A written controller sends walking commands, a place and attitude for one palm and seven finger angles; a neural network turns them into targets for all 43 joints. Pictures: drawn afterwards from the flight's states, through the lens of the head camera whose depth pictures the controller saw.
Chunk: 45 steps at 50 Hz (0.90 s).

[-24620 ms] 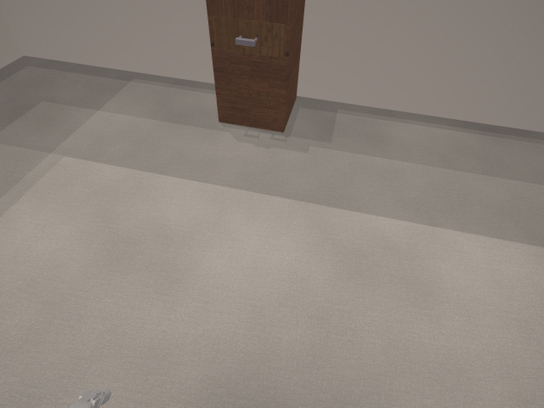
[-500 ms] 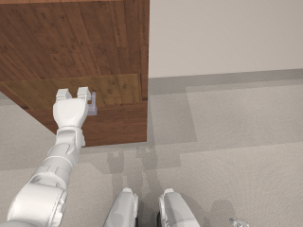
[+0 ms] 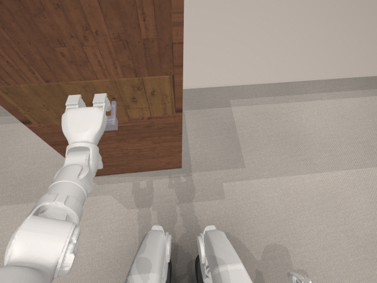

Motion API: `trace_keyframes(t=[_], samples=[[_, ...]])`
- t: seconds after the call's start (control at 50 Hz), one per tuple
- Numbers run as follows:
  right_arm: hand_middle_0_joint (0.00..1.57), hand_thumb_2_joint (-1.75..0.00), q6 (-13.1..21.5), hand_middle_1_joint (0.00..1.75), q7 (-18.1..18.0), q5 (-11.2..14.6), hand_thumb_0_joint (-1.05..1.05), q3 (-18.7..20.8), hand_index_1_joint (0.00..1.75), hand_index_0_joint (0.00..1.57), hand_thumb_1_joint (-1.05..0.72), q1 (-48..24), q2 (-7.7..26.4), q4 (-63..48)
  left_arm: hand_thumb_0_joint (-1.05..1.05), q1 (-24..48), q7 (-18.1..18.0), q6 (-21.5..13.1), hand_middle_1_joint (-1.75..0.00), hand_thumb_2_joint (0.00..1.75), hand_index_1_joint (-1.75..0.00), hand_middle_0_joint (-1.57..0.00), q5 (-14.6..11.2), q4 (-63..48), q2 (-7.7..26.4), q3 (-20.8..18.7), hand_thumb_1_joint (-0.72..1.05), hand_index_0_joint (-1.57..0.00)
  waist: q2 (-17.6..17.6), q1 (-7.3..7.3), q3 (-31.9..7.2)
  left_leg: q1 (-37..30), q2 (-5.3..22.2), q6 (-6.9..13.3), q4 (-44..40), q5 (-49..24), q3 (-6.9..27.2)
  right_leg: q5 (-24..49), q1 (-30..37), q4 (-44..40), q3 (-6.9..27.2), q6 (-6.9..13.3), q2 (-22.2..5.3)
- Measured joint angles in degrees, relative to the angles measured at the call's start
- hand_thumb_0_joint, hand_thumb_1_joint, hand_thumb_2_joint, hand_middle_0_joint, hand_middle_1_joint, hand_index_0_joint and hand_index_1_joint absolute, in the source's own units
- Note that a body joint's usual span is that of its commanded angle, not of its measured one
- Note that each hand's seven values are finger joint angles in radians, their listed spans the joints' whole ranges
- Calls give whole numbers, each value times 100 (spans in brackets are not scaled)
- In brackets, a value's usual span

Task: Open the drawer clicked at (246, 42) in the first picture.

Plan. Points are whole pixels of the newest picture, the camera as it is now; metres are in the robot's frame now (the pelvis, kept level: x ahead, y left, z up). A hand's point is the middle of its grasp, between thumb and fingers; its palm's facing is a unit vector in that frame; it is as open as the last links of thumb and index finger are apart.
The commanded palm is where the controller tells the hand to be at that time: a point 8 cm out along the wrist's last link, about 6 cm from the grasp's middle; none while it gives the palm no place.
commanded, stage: lower the fingers behind the handle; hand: left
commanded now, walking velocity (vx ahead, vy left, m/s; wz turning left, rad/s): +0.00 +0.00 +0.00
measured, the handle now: (96, 115) +0.50 +0.23 -0.05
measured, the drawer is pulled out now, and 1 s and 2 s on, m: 0.00 0.00 0.00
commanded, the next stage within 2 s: lift the fingers back up to retry in 0.04 s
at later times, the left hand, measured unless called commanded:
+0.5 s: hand (85, 128) +0.45 +0.24 -0.02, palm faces -0.03 -0.05 -1.00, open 13.8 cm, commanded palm +0.43 +0.23 +0.04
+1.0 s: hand (78, 123) +0.45 +0.24 +0.01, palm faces -0.03 -0.04 -1.00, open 13.8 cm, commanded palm +0.43 +0.22 +0.07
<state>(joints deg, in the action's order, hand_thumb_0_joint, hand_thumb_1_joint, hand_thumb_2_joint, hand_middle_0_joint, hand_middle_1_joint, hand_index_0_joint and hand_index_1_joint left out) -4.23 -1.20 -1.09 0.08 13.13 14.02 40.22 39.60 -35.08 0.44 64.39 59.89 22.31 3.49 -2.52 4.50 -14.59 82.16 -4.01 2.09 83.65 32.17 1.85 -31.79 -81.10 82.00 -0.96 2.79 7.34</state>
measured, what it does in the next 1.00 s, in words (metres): rises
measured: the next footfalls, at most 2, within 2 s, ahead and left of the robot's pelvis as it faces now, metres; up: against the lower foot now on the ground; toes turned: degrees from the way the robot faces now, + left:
none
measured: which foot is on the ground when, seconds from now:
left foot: down 0.00-1.00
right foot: down 0.00-1.00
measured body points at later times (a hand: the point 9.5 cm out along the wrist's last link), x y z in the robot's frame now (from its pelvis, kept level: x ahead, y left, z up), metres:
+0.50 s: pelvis +0.02 +0.01 +0.03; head +0.15 +0.02 +0.46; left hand +0.45 +0.23 +0.03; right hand +0.07 -0.25 -0.10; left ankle +0.05 +0.10 -0.57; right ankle +0.05 -0.09 -0.57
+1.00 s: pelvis +0.05 +0.01 +0.07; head +0.16 +0.02 +0.51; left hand +0.44 +0.24 +0.07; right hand +0.14 -0.25 -0.06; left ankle +0.05 +0.10 -0.57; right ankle +0.05 -0.09 -0.57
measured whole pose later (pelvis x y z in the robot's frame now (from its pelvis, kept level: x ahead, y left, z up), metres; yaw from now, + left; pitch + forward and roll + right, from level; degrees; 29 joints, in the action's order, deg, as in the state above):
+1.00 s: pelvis +0.05 +0.01 +0.07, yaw +0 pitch +26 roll -3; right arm -8.6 0.0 -1.4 3.2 13.4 13.4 38.3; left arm 27.3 -34.7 -0.7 65.3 53.9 18.9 2.7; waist -2.4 3.0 -14.5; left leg 61.5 -3.7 3.1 66.7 30.8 2.2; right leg -29.7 -59.9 63.8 1.2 2.3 7.3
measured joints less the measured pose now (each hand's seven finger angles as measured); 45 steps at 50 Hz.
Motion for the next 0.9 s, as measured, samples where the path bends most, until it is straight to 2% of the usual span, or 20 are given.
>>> trace_keyframes(t=[0.24,0.36,0.46,0.58,0.72,0.8,0.9], samples=[[21,-90,-38,30,-5,12,1,4,30,20,-90,78,1,-34,0,-18,108,-46,-140,30,-120,-32,6,-92,4,-54,-49,-32,-26,24,-14,-17,12,43,-25,3,-12,15,37,-69,18,-44,8],[21,-90,-105,30,-23,39,1,49,30,20,-90,83,-39,-47,0,-213,269,-82,-134,30,-120,-33,-52,-233,-17,-140,-49,-32,-43,54,66,-312,30,66,-289,-39,-30,75,331,-347,75,-68,21],[21,-90,-129,30,-31,37,1,91,30,20,-90,160,-73,-12,0,-452,241,-117,-127,30,-120,-33,-70,-311,-37,-269,-49,-32,-20,62,72,-656,45,74,-617,-81,-26,132,678,-690,120,-72,31],[21,-90,-171,30,4,22,1,199,30,20,-90,256,-52,74,0,-682,120,-69,-122,30,-120,-33,-74,-413,48,-243,-49,-32,-28,-16,73,-1104,39,74,-976,-102,36,161,1158,-1095,116,-60,20],[21,-90,-303,30,26,53,1,286,30,20,-90,259,-44,75,0,-967,328,22,-121,30,-120,-32,-267,-631,-135,57,-49,-32,-16,-122,81,-1791,25,88,-1493,-165,86,229,1872,-1648,142,-58,-4],[21,-90,-374,30,9,49,1,276,30,20,-90,202,-56,-4,0,-1083,337,-93,-120,30,-120,-32,-153,-657,-279,140,-49,-32,0,-123,51,-2107,26,98,-1737,-200,94,269,2192,-1901,167,-54,-10],[21,-90,-407,30,57,0,1,259,30,20,-90,87,-60,-118,0,-1070,160,-177,-120,30,-120,-32,38,-486,-341,24,-49,-32,34,-102,0,-2148,33,104,-1777,-183,65,255,2217,-1921,199,-49,-4]])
